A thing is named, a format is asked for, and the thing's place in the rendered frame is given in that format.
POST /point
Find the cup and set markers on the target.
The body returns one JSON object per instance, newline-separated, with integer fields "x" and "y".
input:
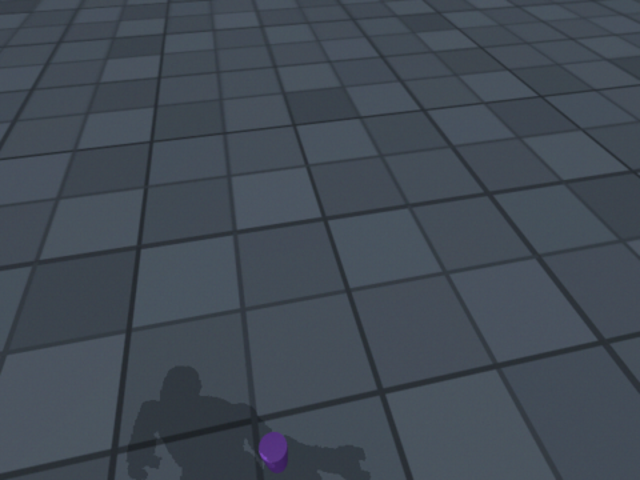
{"x": 273, "y": 450}

